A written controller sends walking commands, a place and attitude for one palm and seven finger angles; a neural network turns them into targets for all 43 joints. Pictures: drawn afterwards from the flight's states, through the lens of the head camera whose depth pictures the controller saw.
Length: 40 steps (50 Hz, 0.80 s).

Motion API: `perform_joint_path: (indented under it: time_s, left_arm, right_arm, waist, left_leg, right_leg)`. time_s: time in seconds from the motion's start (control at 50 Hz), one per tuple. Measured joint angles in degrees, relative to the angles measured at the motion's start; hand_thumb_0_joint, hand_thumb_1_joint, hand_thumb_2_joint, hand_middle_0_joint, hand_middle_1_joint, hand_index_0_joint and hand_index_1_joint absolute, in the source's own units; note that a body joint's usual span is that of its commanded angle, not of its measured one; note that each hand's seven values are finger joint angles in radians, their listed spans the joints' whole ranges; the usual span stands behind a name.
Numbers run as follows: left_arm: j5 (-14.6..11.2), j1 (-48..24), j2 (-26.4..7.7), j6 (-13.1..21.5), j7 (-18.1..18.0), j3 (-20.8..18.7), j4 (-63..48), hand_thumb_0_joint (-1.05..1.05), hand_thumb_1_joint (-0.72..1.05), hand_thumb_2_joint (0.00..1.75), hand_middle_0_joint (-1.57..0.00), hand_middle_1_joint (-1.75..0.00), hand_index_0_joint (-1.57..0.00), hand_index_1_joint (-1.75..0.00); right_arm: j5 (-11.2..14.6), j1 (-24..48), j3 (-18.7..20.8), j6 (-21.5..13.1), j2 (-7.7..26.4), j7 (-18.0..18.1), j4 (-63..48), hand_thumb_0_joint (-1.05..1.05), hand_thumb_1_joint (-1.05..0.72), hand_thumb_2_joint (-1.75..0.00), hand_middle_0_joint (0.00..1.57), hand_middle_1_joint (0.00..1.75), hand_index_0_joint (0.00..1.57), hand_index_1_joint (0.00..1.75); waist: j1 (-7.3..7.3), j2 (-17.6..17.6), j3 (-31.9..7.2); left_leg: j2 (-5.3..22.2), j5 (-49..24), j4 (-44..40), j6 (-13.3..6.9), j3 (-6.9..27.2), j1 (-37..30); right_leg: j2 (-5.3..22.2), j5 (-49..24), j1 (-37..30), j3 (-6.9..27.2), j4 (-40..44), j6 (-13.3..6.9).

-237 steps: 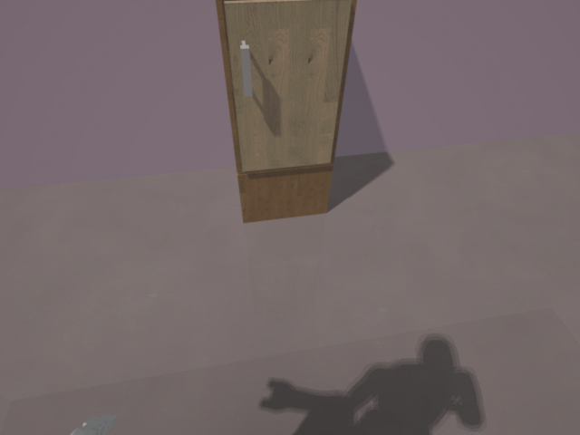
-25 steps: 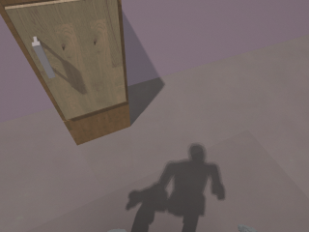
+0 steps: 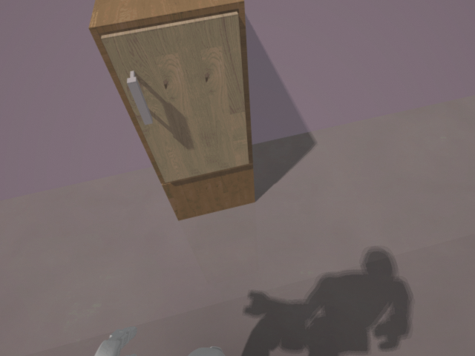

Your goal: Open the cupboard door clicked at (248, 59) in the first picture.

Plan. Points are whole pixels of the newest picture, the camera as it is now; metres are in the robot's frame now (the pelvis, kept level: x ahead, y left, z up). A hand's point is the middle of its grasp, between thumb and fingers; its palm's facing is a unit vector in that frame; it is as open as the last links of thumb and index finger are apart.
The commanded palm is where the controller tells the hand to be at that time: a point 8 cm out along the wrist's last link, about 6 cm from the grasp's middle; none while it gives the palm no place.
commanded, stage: turn to face it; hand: left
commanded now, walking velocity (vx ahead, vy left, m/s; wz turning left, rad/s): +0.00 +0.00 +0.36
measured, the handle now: (140, 98) +0.78 +0.31 -0.01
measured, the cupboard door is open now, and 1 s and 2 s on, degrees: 0 0 0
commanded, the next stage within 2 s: take the last steps up to it in 0.18 s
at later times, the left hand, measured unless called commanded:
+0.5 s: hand out of the picture -0.07 +0.23 -0.18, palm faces +0.24 -0.95 -0.20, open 7.4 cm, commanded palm none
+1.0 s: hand (158, 305) +0.25 +0.20 -0.18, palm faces +0.07 -0.98 -0.18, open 7.4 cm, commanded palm none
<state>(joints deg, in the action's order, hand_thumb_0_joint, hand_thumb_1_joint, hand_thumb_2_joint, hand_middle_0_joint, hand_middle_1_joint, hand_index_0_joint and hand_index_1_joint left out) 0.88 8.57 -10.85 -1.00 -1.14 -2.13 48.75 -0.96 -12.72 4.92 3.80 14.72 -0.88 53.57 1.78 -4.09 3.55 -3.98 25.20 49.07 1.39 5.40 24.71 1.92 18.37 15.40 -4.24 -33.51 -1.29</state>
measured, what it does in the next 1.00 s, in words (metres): walks ahead: left foot, then right foot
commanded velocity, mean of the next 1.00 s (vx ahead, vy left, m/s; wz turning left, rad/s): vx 0.22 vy -0.08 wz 0.04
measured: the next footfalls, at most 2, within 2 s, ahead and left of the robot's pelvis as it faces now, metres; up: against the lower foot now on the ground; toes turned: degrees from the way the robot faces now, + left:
left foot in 0.40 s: -0.01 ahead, +0.13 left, +0.00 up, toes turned +14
right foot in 0.98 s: +0.31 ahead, -0.08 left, +0.00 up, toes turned -1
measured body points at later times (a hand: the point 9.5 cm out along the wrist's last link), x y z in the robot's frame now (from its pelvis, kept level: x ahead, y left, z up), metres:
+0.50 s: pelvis +0.00 +0.04 +0.00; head +0.01 +0.08 +0.45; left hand -0.08 +0.28 -0.16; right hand +0.14 -0.18 -0.12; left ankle -0.05 +0.12 -0.73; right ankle +0.00 -0.09 -0.69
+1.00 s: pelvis +0.16 +0.01 -0.02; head +0.19 +0.01 +0.43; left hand +0.25 +0.25 -0.16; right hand +0.03 -0.20 -0.15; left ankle -0.04 +0.12 -0.72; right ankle +0.27 -0.08 -0.74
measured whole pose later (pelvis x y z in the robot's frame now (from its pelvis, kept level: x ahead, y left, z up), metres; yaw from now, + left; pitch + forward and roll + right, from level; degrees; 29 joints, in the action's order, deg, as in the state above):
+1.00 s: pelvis +0.16 +0.01 -0.02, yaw +7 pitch -1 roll +0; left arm 1.1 5.7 -11.2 1.7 1.8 -2.8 58.4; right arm -1.1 -30.7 1.5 -1.8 7.0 1.4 67.9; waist 3.5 -0.2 5.0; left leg 5.7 29.8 32.1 2.0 -6.6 -3.9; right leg 1.9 8.9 24.2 -7.9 -34.7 -2.7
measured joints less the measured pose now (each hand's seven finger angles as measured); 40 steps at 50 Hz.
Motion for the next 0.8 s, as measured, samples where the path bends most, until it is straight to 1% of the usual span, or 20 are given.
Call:
perform_joint_path:
  time_s: [0.02,0.06,0.1,0.14,0.18,0.24,0.3,0.34,0.4,0.42,0.44,0.46,0.48,0.5,0.54,0.6,0.66,0.7,0.76,0.8]
  left_arm:
    - [0.0,0.51,0.39,0.01,-0.06,0.11,0.08,0.01,0.9,0.9,-0.2,-0.29,-0.2,-0.3]
    - [-0.05,1.5,0.93,0.01,-0.1,0.3,0.46,0.01,0.9,0.9,-0.2,-0.29,-0.21,-0.3]
    - [-0.02,2.41,1.29,0.15,-0.13,0.42,1.08,0.01,0.9,0.9,-0.2,-0.29,-0.21,-0.3]
    - [0.06,3.29,1.5,0.32,-0.15,0.52,1.7,0.01,0.9,0.9,-0.21,-0.29,-0.21,-0.3]
    - [0.19,4.18,1.58,0.46,-0.15,0.55,2.33,0.01,0.9,0.9,-0.21,-0.29,-0.21,-0.3]
    - [0.51,5.52,1.43,0.55,-0.08,0.46,3.41,0.01,0.9,0.9,-0.21,-0.29,-0.21,-0.3]
    - [0.84,6.78,0.81,0.51,0.02,0.19,4.74,0.01,0.9,0.9,-0.21,-0.29,-0.21,-0.3]
    - [0.97,7.61,0.16,0.51,0.05,-0.08,5.9,0.01,0.9,0.9,-0.21,-0.29,-0.21,-0.3]
    - [0.64,9.58,-1.09,0.34,0.2,-0.51,7.98,0.01,0.9,0.9,-0.21,-0.29,-0.21,-0.3]
    - [0.37,10.12,-1.82,0.06,0.3,-0.74,8.82,0.01,0.9,0.9,-0.2,-0.29,-0.21,-0.3]
    - [0.33,10.54,-2.47,-0.4,0.32,-0.9,9.78,0.01,0.9,0.9,-0.2,-0.29,-0.21,-0.3]
    - [0.42,11.05,-2.85,-0.86,0.35,-0.99,10.62,0.01,0.9,0.9,-0.2,-0.29,-0.2,-0.3]
    - [0.61,11.52,-3.02,-1.22,0.46,-1.02,11.46,0.01,0.9,0.9,-0.2,-0.29,-0.2,-0.3]
    - [0.74,11.77,-3.06,-1.45,0.67,-1.02,12.29,0.01,0.91,0.9,-0.2,-0.29,-0.2,-0.3]
    - [0.79,11.67,-2.96,-1.42,1.28,-1.03,13.41,0.01,0.91,0.9,-0.2,-0.29,-0.2,-0.3]
    - [0.72,10.69,-2.62,-0.82,1.9,-1.06,13.73,0.01,0.91,0.9,-0.2,-0.29,-0.2,-0.3]
    - [0.72,9.4,-2.3,-0.65,2.01,-1.17,13.41,0.01,0.91,0.9,-0.2,-0.29,-0.2,-0.3]
    - [0.69,8.51,-2.13,-0.78,2.11,-1.26,13.28,0.01,0.91,0.9,-0.2,-0.29,-0.2,-0.3]
    - [0.68,6.79,-1.87,-1.18,2.39,-1.29,13.16,0.01,0.91,0.9,-0.2,-0.29,-0.2,-0.3]
    - [0.65,5.28,-1.62,-1.35,2.66,-1.16,13.01,0.01,0.91,0.9,-0.2,-0.29,-0.2,-0.3]
  right_arm:
    - [-0.11,-0.12,0.16,0.22,0.22,-0.11,0.26,0.01,-0.9,-0.9,0.2,0.3,0.2,0.29]
    - [-0.27,-0.24,0.38,0.45,0.61,-0.44,0.72,0.01,-0.91,-0.9,0.2,0.3,0.2,0.29]
    - [-0.26,-0.31,0.49,0.52,0.85,-0.65,1.09,0.01,-0.91,-0.9,0.2,0.3,0.2,0.29]
    - [-0.26,-0.25,0.44,0.68,0.91,-0.68,1.48,0.01,-0.91,-0.9,0.2,0.3,0.2,0.29]
    - [-0.22,0.04,0.29,0.9,0.82,-0.61,1.96,0.01,-0.91,-0.9,0.2,0.3,0.2,0.29]
    - [-0.09,1.08,-0.11,1.13,0.49,-0.43,2.55,0.01,-0.91,-0.9,0.2,0.3,0.2,0.29]
    - [0.22,2.82,-0.71,0.86,-0.08,-0.23,2.7,0.01,-0.91,-0.9,0.2,0.3,0.2,0.29]
    - [0.38,3.97,-1.23,0.26,-0.63,-0.07,2.56,0.01,-0.91,-0.9,0.2,0.3,0.2,0.29]
    - [0.28,4.44,-2.2,-1.65,-1.57,-0.03,2.09,0.01,-0.91,-0.9,0.2,0.3,0.2,0.29]
    - [0.07,4.51,-2.39,-2.54,-2.36,0.05,2.24,0.01,-0.91,-0.9,0.2,0.3,0.2,0.29]
    - [-0.12,4.42,-2.73,-3.18,-3.23,0.1,2.32,0.01,-0.91,-0.9,0.2,0.3,0.2,0.29]
    - [-0.3,4.05,-3.14,-3.59,-3.93,0.12,2.28,0.01,-0.91,-0.9,0.2,0.3,0.2,0.29]
    - [-0.43,3.39,-3.49,-4.02,-4.53,0.3,2.32,0.01,-0.91,-0.9,0.2,0.3,0.2,0.29]
    - [-0.48,2.55,-3.74,-4.42,-5.05,0.6,2.44,0.01,-0.91,-0.9,0.2,0.3,0.2,0.29]
    - [-0.34,0.72,-3.88,-5.11,-5.87,1.38,2.87,0.01,-0.91,-0.9,0.2,0.3,0.2,0.29]
    - [-0.02,-1.87,-3.62,-6.02,-5.63,2.17,3.93,0.0,-0.94,-0.9,0.2,0.3,0.2,0.29]
    - [0.11,-4.68,-3.78,-6.35,-5.71,2.34,5.53,0.0,-0.94,-0.9,0.2,0.3,0.2,0.29]
    - [0.15,-6.62,-3.83,-6.4,-6.07,2.49,6.63,0.0,-0.93,-0.9,0.2,0.3,0.2,0.29]
    - [-0.01,-9.58,-3.89,-6.58,-6.81,2.79,8.19,0.0,-0.92,-0.9,0.2,0.3,0.2,0.29]
    - [-0.2,-11.49,-3.89,-6.73,-7.26,2.96,9.16,0.0,-0.92,-0.9,0.2,0.3,0.2,0.29]
  waist:
    - [0.0,0.14,-0.08]
    - [-0.1,0.43,-0.13]
    - [-0.13,0.74,-0.18]
    - [-0.34,1.13,-0.18]
    - [-0.76,1.62,-0.1]
    - [-1.76,2.47,0.21]
    - [-3.01,3.47,0.74]
    - [-3.79,4.1,0.94]
    - [-4.41,4.71,-0.09]
    - [-4.5,5.82,-0.38]
    - [-4.77,6.92,-0.55]
    - [-4.96,7.4,-0.91]
    - [-4.91,7.46,-1.46]
    - [-4.65,7.26,-1.98]
    - [-3.95,6.78,-2.49]
    - [-3.33,6.63,-2.41]
    - [-3.23,6.83,-2.19]
    - [-2.95,7.03,-2.08]
    - [-2.03,7.19,-1.73]
    - [-1.15,7.0,-1.27]
  left_leg:
    - [0.2,0.31,5.31,0.3,-1.0,1.47]
    - [1.45,-1.81,13.27,1.06,-2.61,3.39]
    - [2.94,-4.06,16.92,1.73,-3.36,4.02]
    - [4.27,-5.09,17.24,2.31,-3.64,3.6]
    - [5.31,-4.84,15.33,2.71,-3.88,2.46]
    - [6.23,-2.83,9.71,2.88,-4.7,-0.11]
    - [6.3,-0.48,2.1,2.52,-6.12,-3.34]
    - [5.98,-0.14,-3.62,1.97,-7.13,-5.87]
    - [5.67,-4.9,-16.24,0.72,-9.01,-11.77]
    - [5.05,-5.59,-17.39,-0.5,-9.37,-12.37]
    - [4.53,-5.28,-16.94,-1.78,-9.76,-12.71]
    - [4.49,-4.84,-16.93,-2.77,-10.07,-13.4]
    - [4.66,-4.66,-17.69,-3.39,-10.22,-14.42]
    - [4.85,-4.85,-19.04,-3.72,-10.17,-15.67]
    - [4.95,-6.14,-22.62,-3.79,-9.82,-18.4]
    - [4.56,-7.93,-27.59,-4.09,-9.62,-21.95]
    - [4.33,-8.35,-30.39,-4.07,-10.05,-24.43]
    - [4.26,-7.94,-31.37,-3.93,-10.54,-25.76]
    - [4.38,-6.87,-32.19,-3.51,-11.14,-27.53]
    - [4.69,-6.0,-32.56,-3.01,-11.41,-28.75]
  right_leg:
    - [0.55,-0.4,-0.76,-0.66,0.78,-0.33]
    - [1.31,-1.25,-2.3,-1.82,2.64,-0.45]
    - [1.86,-1.82,-3.41,-3.03,4.08,-0.43]
    - [2.31,-2.1,-4.08,-4.2,4.95,-0.44]
    - [2.73,-2.18,-4.42,-5.24,5.38,-0.42]
    - [3.36,-2.14,-4.31,-6.46,5.37,-0.18]
    - [4.03,-1.98,-3.62,-7.29,4.68,0.37]
    - [4.35,-1.79,-3.2,-7.88,4.08,0.96]
    - [4.52,-0.46,-2.35,-8.94,1.71,2.32]
    - [5.0,1.29,-1.55,-8.28,-0.52,2.67]
    - [4.86,5.13,-0.39,-6.44,-4.09,2.86]
    - [4.14,8.12,1.13,-4.73,-8.59,2.76]
    - [3.34,9.37,2.77,-3.47,-13.15,2.68]
    - [2.7,9.03,4.33,-2.53,-17.25,2.66]
    - [2.18,5.67,7.22,-1.06,-23.39,2.76]
    - [2.41,-0.02,11.21,1.01,-28.15,3.32]
    - [2.55,-3.71,14.68,2.34,-30.4,3.81]
    - [2.69,-5.39,16.44,2.53,-30.71,4.02]
    - [2.98,-6.7,18.01,1.92,-28.91,4.07]
    - [3.2,-7.05,18.18,1.02,-25.65,3.87]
